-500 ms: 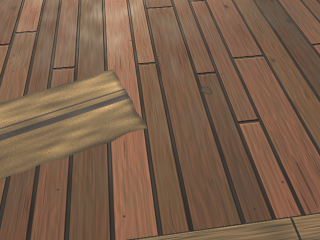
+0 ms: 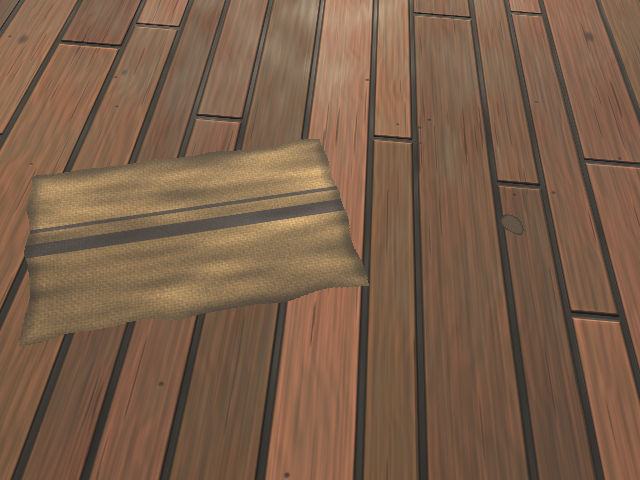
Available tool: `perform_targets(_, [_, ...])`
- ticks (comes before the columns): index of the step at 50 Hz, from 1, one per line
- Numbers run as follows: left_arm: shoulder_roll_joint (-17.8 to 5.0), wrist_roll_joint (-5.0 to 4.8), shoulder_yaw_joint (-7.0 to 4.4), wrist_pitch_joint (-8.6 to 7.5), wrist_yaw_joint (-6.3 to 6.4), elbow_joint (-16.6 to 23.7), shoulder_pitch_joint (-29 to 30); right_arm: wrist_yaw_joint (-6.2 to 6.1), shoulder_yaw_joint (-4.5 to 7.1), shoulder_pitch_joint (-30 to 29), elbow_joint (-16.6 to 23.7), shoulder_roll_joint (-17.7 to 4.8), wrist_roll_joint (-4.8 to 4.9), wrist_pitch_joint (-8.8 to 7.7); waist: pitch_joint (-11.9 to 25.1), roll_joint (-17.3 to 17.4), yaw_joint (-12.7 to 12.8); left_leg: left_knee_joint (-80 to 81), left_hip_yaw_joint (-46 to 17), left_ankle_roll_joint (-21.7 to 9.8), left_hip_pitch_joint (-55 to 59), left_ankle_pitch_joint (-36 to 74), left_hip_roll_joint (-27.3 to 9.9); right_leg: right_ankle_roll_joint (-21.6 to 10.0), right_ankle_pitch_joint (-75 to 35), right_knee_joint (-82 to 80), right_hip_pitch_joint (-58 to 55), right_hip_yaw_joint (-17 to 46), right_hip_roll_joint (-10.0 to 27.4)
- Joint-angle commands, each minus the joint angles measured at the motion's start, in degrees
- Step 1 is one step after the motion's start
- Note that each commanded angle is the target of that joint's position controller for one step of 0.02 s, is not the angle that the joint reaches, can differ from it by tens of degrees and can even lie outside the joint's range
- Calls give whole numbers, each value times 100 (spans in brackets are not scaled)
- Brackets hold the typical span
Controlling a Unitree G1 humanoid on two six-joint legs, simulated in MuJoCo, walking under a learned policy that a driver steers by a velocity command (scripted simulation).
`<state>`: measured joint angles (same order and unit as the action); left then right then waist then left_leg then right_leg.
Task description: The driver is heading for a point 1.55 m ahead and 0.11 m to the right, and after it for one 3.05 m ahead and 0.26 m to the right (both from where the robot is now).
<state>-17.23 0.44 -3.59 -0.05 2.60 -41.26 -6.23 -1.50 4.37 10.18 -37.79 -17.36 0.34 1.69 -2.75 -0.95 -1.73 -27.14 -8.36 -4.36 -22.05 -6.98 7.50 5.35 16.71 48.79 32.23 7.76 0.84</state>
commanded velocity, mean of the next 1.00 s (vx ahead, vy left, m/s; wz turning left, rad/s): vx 0.01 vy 0.00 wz -0.02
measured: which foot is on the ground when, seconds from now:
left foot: down 0.00-0.14, up 0.16-0.46, down 0.48-0.82, up 0.84-1.00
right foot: up 0.00-0.12, down 0.14-0.50, up 0.52-0.80, down 0.82-1.00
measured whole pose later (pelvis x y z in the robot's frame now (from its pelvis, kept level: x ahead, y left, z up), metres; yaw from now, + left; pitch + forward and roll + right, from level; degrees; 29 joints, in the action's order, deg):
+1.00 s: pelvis +0.01 -0.07 +0.01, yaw -5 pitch +2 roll +2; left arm -17.2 -0.2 -3.1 0.6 0.5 -38.4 -12.3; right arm -3.0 5.4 6.0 -41.1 -18.4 -0.1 1.9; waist -3.6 1.9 1.2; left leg -64.2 -2.8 4.0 -29.9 -23.5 0.4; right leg -4.2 13.0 27.6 15.9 2.7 -2.7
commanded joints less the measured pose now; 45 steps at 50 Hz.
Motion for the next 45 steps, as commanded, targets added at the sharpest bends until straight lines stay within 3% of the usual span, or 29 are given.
perform_targets(1, [-478,-30,-125,-130,-30,363,-7,-43,258,-152,462,-930,-10,-3,871,936,27,749,-1763,-802,698,-382,-1394,-12,9,-499,-412,-67,-146])
perform_targets(4, [-519,-69,-150,-236,-108,361,-79,-14,252,-129,497,-901,23,47,920,1026,34,434,-2120,-761,976,399,-1414,-147,177,-1259,-816,-100,-263])
perform_targets(6, [-551,-74,-198,-289,-164,247,-438,-27,224,-267,552,-836,104,100,902,980,308,98,-2105,-518,846,590,-1164,-316,-647,-2563,-1607,-224,-212])
perform_targets(7, [-828,-6,-277,-286,-154,234,-555,-34,169,-114,576,-642,104,111,1002,544,257,-427,-1789,-231,403,-305,-847,-564,-1127,-2890,-2278,237,494])
perform_targets(8, [-1355,109,-370,-205,-108,338,-242,-10,122,294,626,-416,87,87,887,-1089,-200,-1561,-617,164,-617,-2246,69,-1299,-2487,-2966,-2723,1487,1717])
perform_targets(9, [-1145,248,-355,-183,-124,343,-370,9,263,111,666,-903,36,15,804,-1508,73,-2910,-132,475,-1202,-3044,103,-2061,-3061,-3082,-2494,2230,2312])
perform_targets(10, [-868,189,-275,-181,-104,438,-204,22,377,204,560,-1202,28,8,771,-964,31,-3691,-167,629,-1241,-2707,-181,-2062,-3049,-2954,-2446,1797,2197])
perform_targets(12, [-569,25,-192,-142,-70,488,35,-21,363,294,343,-974,48,131,610,-566,20,-4223,-45,841,-1327,-2113,-272,-1614,-2747,-2772,-2468,832,1502])
perform_targets(13, [-546,-21,-164,-122,-61,464,15,-17,305,284,345,-778,48,177,546,-578,62,-4347,-10,918,-1356,-1974,-267,-1618,-2907,-2762,-2469,627,1407])
perform_targets(16, [-596,23,-165,-43,-58,367,-211,-14,156,-77,500,-413,82,158,583,-824,263,-3484,287,1017,-1124,-1835,-315,-1713,-3042,-2799,-2675,243,1179])
perform_targets(19, [-505,-13,-103,-25,-145,293,-92,21,-19,-165,502,-48,-46,116,809,-1061,258,-1709,547,990,68,-1961,-646,-1691,-2973,-2732,-2487,123,1074])
perform_targets(21, [-622,-100,-115,-20,-223,194,-224,39,20,-87,378,-152,-33,97,687,-1155,283,-532,764,958,662,-1373,-566,-1675,-2726,-2681,-2332,284,1018])
perform_targets(23, [-739,-210,-129,-49,-251,104,-404,47,97,145,238,-394,-37,66,536,-964,148,908,767,694,1514,-62,-531,-1432,-2431,-2591,-1940,434,922])
perform_targets(24, [-733,-155,-111,-111,-278,85,-544,-4,151,249,282,-693,-63,57,714,-652,184,774,348,498,2153,530,-986,-1110,-1874,-2525,-1555,491,845])
perform_targets(25, [-489,8,-24,-197,-347,183,-574,-89,240,404,314,-1134,-149,91,1033,404,306,284,-253,125,2715,2033,-1845,-774,-797,-1934,-1065,120,415])
perform_targets(26, [-328,-95,15,-216,-325,235,-432,-53,248,257,171,-1050,-181,107,969,1365,309,447,-445,-435,1923,1281,-2139,-494,334,-1742,-1044,-531,25])
perform_targets(27, [-588,-95,-42,-180,-286,188,-269,-23,181,-71,297,-746,-179,65,651,1148,219,650,-467,-554,1612,803,-2122,-351,443,-1374,-1068,-647,13])
perform_targets(28, [-664,-112,-100,-137,-257,223,-119,-45,194,-99,286,-731,-168,37,497,1215,138,672,-470,-528,1587,674,-2100,-344,408,-1025,-823,-749,-63])
perform_targets(30, [-635,-113,-152,9,-217,213,-254,-93,199,-114,282,-746,-127,-50,380,1406,72,650,-596,-754,1570,1503,-2456,-290,1318,-9,-490,-670,12])
perform_targets(32, [-520,-171,-169,106,-239,230,-374,-124,194,-105,219,-713,-91,-95,355,1119,122,581,-482,-907,1638,2204,-2637,-254,1711,659,-211,-615,123])
perform_targets(35, [-387,-175,-128,187,-290,293,-373,-121,227,-432,205,-752,-37,-67,449,1019,153,497,26,-774,1517,2261,-2477,-229,1187,177,-599,-834,187])
perform_targets(37, [-435,-191,-142,217,-363,370,-410,-116,251,-485,165,-805,1,-21,563,1076,154,348,218,-690,1528,2180,-2451,-287,815,-397,-953,-999,134])
perform_targets(39, [-470,-178,-187,236,-424,326,-720,-115,258,-572,115,-832,99,5,651,961,342,-59,493,-441,1354,1737,-2356,-472,-65,-1463,-1590,-1272,-61])
perform_targets(40, [-552,-128,-235,236,-400,294,-867,-104,236,-390,12,-728,132,-12,652,693,378,-511,745,-146,1064,1009,-2146,-636,-655,-2076,-2050,-1167,-191])
perform_targets(41, [-1047,-102,-370,215,-320,371,-948,-75,180,-78,-40,-479,-17,-34,629,-560,241,-1785,1341,410,90,-569,-1629,-988,-2374,-2587,-2791,88,524])
perform_targets(42, [-1700,-5,-467,139,-309,573,-989,-102,62,-509,334,-229,-243,-53,553,-1871,316,-3162,1225,873,-1423,-3272,-661,-2212,-4019,-2878,-3014,2372,2040])
perform_targets(43, [-1482,171,-394,9,-359,591,-1181,-145,135,-809,364,-491,-132,-78,959,-1114,651,-4112,413,833,-1480,-3477,-678,-2713,-3459,-3033,-2942,2571,2203])
perform_targets(44, [-1317,149,-334,-86,-358,591,-925,-149,184,-789,316,-625,-18,-66,723,-767,473,-4340,290,746,-1580,-3001,-807,-2472,-2912,-3014,-2799,2048,1907])
perform_targets(45, [-1192,22,-317,-105,-310,608,-619,-174,225,-671,188,-681,-24,-53,565,-454,325,-4198,277,718,-1622,-2456,-919,-2114,-2325,-2981,-2712,1634,1561])
Keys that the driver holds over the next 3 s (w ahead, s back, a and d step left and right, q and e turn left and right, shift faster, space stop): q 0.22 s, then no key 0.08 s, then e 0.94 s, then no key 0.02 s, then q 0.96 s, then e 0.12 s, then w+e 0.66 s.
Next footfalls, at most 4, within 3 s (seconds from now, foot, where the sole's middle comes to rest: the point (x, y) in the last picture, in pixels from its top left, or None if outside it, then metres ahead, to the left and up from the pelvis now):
0.14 right None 0.11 -0.16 -0.77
0.48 left None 0.03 0.11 -0.77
0.82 right None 0.06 -0.16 -0.77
1.34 left None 0.11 0.06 -0.77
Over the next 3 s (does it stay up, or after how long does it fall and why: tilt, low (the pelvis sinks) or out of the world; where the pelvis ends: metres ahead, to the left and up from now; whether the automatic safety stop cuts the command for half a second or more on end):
stays up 0.25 0.06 0.01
